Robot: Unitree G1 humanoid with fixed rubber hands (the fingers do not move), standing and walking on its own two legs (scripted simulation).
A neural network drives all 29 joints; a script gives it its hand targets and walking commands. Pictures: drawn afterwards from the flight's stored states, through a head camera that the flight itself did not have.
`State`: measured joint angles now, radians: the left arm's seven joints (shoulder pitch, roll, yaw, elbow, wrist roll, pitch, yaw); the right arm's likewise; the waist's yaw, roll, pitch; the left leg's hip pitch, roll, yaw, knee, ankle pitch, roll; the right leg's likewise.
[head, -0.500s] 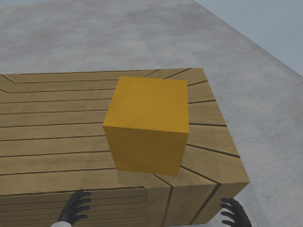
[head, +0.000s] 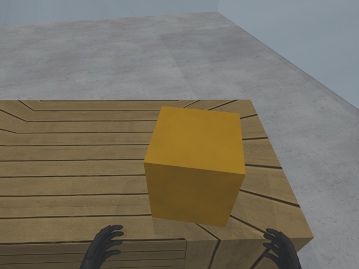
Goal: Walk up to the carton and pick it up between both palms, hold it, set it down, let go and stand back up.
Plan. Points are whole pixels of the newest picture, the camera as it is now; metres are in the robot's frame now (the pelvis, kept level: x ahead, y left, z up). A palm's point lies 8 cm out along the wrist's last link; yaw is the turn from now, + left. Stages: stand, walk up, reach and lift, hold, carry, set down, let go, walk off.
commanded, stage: reach and lift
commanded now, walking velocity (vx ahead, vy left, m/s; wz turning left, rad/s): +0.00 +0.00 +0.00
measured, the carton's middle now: (193, 167) +0.39 -0.01 -0.01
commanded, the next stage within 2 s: none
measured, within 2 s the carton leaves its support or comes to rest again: neither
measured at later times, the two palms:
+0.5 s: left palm (89, 247) +0.18 +0.22 +0.00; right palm (278, 253) +0.17 -0.17 -0.01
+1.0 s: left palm (101, 202) +0.26 +0.20 +0.04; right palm (282, 219) +0.22 -0.18 +0.04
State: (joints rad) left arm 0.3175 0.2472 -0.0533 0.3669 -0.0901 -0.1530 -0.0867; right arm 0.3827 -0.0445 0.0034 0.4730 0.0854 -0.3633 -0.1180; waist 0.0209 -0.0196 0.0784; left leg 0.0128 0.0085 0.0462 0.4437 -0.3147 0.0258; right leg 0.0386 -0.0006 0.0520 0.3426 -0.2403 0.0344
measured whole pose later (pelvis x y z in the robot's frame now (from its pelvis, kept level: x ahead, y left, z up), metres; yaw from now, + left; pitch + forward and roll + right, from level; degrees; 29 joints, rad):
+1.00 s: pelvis -0.01 +0.00 +0.00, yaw +0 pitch -8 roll -1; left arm 0.00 0.24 0.01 0.16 -0.18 0.14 -0.08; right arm 0.12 -0.06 0.03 0.15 0.16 -0.04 -0.24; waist 0.00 0.00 0.13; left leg 0.00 0.01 0.05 0.42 -0.28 0.03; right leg 0.02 0.00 0.06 0.32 -0.21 0.04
